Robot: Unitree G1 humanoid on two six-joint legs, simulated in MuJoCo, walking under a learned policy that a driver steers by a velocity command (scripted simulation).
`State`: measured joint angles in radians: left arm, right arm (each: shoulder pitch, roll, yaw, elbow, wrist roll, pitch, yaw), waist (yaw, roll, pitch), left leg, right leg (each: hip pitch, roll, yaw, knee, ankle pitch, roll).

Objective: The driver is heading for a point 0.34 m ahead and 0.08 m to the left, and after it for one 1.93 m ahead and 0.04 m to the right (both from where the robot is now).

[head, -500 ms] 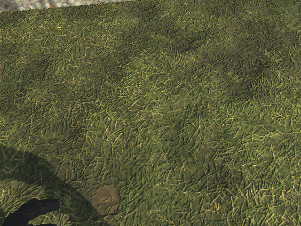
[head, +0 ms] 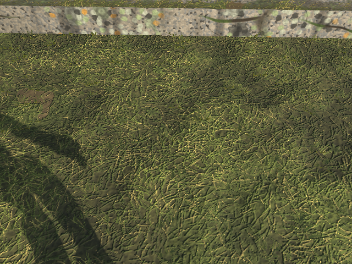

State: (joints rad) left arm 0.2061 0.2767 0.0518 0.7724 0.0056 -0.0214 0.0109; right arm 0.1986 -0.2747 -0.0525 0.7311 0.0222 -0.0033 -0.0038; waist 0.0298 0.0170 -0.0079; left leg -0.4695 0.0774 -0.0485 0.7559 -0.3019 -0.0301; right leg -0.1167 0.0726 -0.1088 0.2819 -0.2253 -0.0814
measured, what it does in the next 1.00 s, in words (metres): walks ahead: left foot, then right foot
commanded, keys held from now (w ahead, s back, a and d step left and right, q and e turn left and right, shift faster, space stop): w+q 0.24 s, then q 0.06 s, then e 0.70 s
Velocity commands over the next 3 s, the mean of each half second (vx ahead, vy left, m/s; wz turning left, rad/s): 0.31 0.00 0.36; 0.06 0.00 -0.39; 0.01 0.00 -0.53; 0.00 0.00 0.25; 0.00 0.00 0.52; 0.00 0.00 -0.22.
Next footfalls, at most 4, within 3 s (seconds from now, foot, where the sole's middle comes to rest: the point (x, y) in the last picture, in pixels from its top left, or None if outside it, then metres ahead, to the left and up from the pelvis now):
0.18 left None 0.14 0.17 -0.78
0.56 right None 0.44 0.02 -0.78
0.96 left None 0.39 0.25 -0.78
1.40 right None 0.31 0.00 -0.78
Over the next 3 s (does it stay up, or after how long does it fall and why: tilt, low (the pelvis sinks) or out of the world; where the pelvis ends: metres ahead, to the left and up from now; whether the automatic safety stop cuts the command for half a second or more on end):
stays up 0.30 0.10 -0.01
